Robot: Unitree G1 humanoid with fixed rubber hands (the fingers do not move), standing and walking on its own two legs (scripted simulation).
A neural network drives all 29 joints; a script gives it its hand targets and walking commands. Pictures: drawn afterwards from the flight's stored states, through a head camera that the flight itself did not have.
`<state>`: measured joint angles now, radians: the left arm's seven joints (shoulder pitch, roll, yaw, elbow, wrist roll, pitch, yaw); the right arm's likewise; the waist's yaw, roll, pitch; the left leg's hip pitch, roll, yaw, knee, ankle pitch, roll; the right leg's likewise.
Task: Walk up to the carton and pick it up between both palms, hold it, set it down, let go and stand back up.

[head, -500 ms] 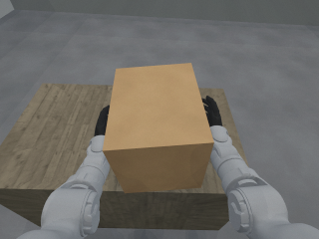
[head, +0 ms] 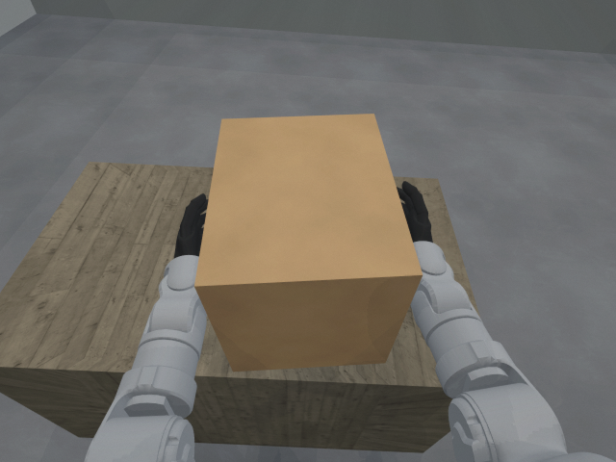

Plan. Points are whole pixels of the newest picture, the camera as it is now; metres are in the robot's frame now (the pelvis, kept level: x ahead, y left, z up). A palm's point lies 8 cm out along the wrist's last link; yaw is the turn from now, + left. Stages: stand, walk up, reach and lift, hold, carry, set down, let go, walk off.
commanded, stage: reach and lift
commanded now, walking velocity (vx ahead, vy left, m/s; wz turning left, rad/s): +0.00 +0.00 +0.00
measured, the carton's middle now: (304, 241) +0.39 +0.01 +0.06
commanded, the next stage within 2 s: hold in 1.46 s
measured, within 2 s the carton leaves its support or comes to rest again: neither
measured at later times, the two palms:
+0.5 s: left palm (194, 240) +0.34 +0.15 +0.12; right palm (440, 246) +0.34 -0.16 +0.11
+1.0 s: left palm (177, 226) +0.35 +0.16 +0.14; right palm (432, 227) +0.35 -0.15 +0.14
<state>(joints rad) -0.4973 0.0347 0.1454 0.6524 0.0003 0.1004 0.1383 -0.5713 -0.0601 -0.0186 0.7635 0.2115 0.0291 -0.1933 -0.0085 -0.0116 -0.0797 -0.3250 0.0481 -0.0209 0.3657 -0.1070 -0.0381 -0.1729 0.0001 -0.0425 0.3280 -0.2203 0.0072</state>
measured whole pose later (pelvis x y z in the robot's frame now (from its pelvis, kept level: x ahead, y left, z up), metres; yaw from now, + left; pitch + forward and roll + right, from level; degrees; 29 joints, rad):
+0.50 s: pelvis -0.01 -0.01 +0.00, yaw +0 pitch -4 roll +0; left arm -0.42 -0.05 0.24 0.21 0.19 0.46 0.01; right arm -0.47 -0.04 -0.02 0.49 0.17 0.22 -0.21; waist -0.05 -0.04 0.00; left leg -0.16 0.04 -0.02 0.30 -0.09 -0.04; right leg -0.04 -0.01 -0.04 0.34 -0.24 0.00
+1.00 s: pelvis -0.01 +0.00 +0.00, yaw +0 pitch -4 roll +0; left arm -0.46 -0.05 0.25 0.12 0.22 0.55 0.01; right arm -0.54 -0.06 -0.01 0.49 0.21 0.25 -0.20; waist -0.06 -0.05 0.02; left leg -0.15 0.03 -0.02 0.31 -0.09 -0.03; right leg -0.01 -0.02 -0.04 0.29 -0.21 0.02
